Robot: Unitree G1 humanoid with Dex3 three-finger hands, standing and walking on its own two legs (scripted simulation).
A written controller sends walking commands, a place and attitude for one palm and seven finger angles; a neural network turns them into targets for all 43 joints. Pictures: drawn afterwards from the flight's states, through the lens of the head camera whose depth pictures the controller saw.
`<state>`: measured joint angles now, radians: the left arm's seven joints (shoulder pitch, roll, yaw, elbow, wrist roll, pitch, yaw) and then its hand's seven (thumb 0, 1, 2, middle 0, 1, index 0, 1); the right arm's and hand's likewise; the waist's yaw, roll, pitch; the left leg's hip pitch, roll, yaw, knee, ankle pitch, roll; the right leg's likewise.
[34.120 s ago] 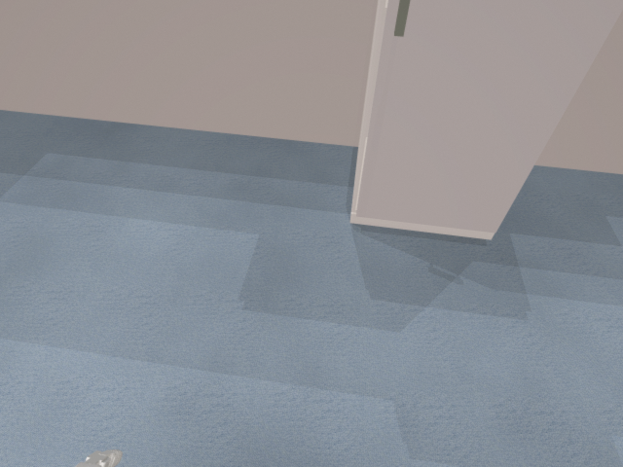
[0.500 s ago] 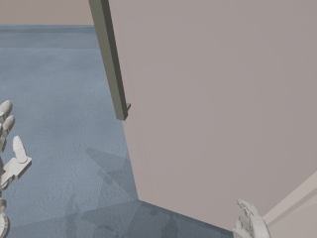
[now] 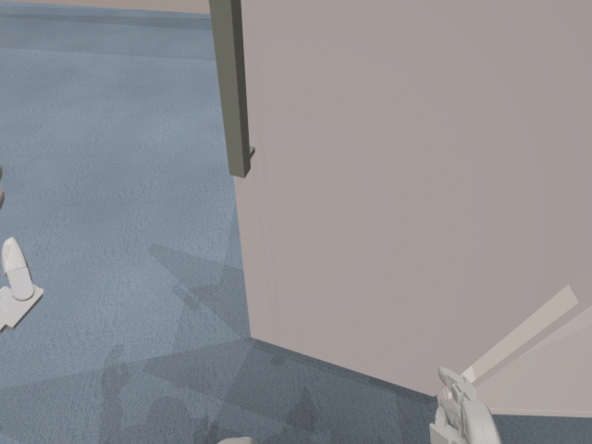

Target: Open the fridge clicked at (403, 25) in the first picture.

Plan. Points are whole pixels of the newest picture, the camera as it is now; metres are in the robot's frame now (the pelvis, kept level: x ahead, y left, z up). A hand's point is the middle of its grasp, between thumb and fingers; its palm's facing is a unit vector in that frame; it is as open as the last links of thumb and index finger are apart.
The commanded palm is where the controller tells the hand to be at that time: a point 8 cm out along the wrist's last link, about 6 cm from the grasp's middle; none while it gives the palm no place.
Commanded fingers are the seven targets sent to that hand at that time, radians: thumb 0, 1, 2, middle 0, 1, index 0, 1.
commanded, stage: step back with the hand held close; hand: left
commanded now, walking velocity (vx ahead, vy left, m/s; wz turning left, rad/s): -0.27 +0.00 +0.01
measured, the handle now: (238, 61) +0.49 +0.13 +0.27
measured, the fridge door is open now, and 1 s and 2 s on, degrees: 74 74 74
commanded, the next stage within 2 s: stop stepping back and stand still in 0.62 s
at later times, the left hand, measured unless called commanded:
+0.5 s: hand (7, 365) +0.14 +0.24 +0.19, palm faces +0.36 -0.81 -0.46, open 7.5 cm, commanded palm +0.07 +0.30 +0.20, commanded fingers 0.00 0.90 0.90 -0.20 -0.30 -0.20 -0.30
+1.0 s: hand out of the picture +0.04 +0.28 +0.19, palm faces +0.37 -0.83 -0.42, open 7.5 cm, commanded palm -0.01 +0.32 +0.20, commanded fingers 0.00 0.90 0.90 -0.20 -0.30 -0.20 -0.30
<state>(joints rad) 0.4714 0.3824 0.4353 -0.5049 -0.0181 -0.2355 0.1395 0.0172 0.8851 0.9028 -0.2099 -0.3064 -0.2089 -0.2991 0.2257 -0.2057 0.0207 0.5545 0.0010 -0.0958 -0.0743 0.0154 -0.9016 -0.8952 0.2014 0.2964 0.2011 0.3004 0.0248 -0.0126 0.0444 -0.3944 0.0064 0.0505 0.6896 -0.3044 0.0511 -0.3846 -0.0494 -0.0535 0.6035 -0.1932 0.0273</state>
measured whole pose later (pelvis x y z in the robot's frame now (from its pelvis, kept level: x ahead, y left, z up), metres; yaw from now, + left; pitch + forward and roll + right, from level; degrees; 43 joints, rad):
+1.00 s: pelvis -0.16 +0.03 +0.01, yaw -3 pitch +0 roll -4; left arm 0.53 0.46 0.41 -0.55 -0.07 -0.20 0.12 0.02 0.88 0.90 -0.21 -0.31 -0.21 -0.30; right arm 0.23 -0.18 0.03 0.65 -0.01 -0.12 -0.07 0.01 -0.90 -0.89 0.20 0.30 0.20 0.30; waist 0.03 0.00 -0.02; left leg -0.49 0.01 0.00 0.60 -0.18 -0.01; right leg -0.05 0.06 -0.03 0.44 -0.38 -0.02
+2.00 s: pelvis -0.21 +0.08 +0.00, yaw +0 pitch -1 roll -1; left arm 0.24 0.29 0.02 0.65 0.03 0.05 -0.01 0.01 0.90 0.90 -0.20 -0.30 -0.19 -0.30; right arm 0.13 -0.31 -0.01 0.85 -0.02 0.00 0.01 0.01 -0.90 -0.89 0.20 0.30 0.20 0.30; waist -0.03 0.04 -0.01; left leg -0.40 -0.01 0.01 0.61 -0.20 0.03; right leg -0.25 -0.02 -0.05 0.62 -0.35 0.01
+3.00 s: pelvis -0.17 +0.06 +0.03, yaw -1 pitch -1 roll +0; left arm 0.08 0.31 0.01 1.11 0.01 -0.02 -0.01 0.01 0.90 0.90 -0.20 -0.30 -0.20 -0.30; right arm 0.09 -0.34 -0.01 1.13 -0.02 -0.01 0.00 0.01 -0.91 -0.90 0.20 0.30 0.20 0.30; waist -0.02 0.00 0.05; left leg -0.20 0.01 0.02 0.35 -0.13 0.00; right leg -0.05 0.00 -0.04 0.32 -0.26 -0.01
